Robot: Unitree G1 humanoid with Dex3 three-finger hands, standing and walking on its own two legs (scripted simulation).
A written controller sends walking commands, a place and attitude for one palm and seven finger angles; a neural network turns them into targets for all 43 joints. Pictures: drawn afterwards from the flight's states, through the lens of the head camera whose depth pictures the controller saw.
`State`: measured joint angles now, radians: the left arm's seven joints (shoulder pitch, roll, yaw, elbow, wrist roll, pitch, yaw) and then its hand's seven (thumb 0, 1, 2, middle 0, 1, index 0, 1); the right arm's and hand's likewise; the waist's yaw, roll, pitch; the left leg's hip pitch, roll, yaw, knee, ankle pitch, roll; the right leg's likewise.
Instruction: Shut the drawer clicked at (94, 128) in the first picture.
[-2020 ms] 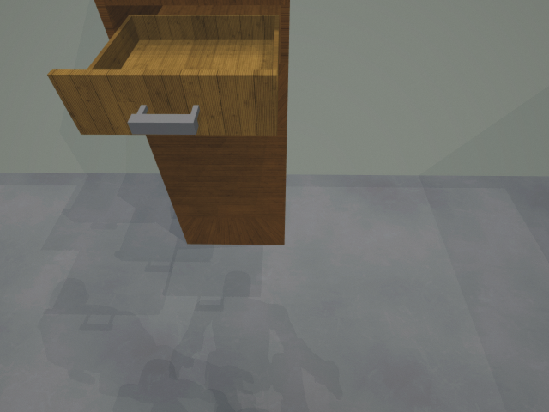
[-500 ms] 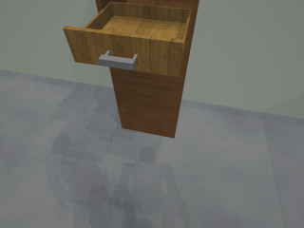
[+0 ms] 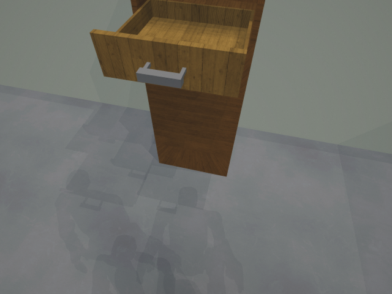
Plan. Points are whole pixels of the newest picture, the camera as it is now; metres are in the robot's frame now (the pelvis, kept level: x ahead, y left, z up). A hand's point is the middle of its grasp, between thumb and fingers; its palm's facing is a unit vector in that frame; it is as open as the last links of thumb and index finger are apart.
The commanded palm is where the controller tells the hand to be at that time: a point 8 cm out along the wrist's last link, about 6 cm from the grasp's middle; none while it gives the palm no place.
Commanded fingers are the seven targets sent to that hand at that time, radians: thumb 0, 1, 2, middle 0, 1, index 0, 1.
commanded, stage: turn to face it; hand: left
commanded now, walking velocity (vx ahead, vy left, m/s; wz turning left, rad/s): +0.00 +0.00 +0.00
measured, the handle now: (162, 73) +0.59 +0.12 +0.13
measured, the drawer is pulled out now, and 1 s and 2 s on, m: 0.30 0.30 0.30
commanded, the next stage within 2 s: take the last steps up to it in 0.56 s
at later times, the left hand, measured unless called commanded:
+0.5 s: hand out of the picture +0.04 +0.20 -0.18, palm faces -0.06 -0.97 -0.25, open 7.4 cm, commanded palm none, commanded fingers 0.00 0.90 0.90 -0.20 -0.30 -0.20 -0.30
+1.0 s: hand out of the picture +0.07 +0.15 -0.17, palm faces -0.13 -0.97 -0.23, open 7.4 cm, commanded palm none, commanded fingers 0.00 0.90 0.90 -0.20 -0.30 -0.20 -0.30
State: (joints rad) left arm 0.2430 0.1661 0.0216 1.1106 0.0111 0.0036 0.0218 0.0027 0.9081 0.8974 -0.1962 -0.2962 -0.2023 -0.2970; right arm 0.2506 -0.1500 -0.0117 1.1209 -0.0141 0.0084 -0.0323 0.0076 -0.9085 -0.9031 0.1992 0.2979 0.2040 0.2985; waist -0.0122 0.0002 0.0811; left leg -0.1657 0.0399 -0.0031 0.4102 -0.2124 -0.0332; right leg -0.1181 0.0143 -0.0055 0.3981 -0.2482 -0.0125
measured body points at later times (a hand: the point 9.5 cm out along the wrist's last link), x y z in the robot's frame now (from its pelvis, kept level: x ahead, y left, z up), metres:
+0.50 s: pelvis -0.02 +0.00 -0.01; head +0.03 -0.02 +0.44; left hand +0.05 +0.25 -0.16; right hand +0.00 -0.25 -0.17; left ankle +0.01 +0.14 -0.74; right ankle -0.02 -0.11 -0.74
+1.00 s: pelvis +0.02 -0.03 -0.01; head +0.05 -0.05 +0.44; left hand +0.08 +0.20 -0.15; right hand -0.01 -0.28 -0.17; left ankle +0.02 +0.10 -0.69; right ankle -0.05 -0.12 -0.74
